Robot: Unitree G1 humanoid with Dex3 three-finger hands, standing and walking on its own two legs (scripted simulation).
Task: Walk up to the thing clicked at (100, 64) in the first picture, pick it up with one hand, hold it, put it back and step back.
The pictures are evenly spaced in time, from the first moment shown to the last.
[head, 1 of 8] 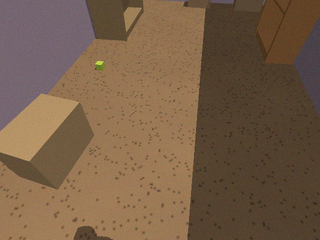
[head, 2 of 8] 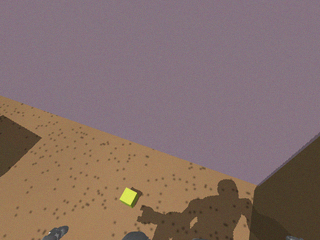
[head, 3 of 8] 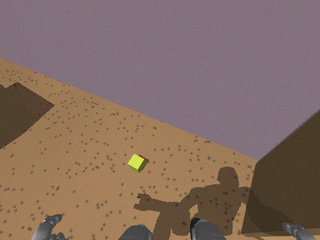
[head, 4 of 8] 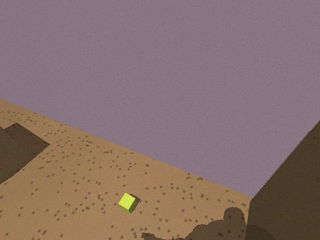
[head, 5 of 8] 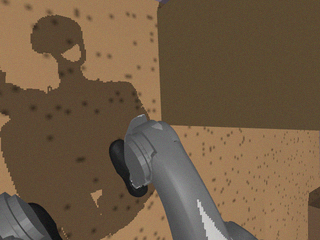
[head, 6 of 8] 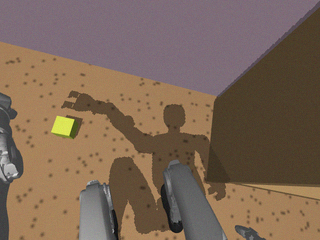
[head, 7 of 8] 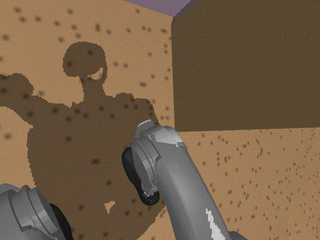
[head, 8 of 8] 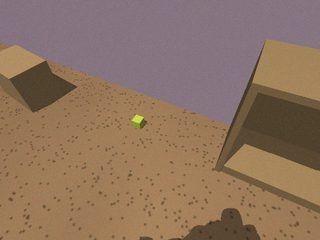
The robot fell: no
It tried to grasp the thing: no
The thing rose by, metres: 0.01
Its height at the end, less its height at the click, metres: +0.00
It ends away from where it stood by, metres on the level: 0.01
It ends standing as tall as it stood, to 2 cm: yes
